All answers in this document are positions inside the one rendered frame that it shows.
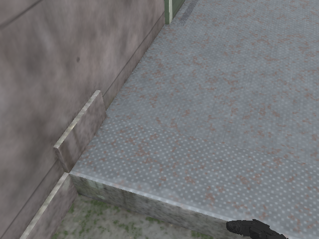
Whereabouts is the right robot hand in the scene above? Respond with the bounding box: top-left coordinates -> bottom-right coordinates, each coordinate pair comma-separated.
226,219 -> 288,239

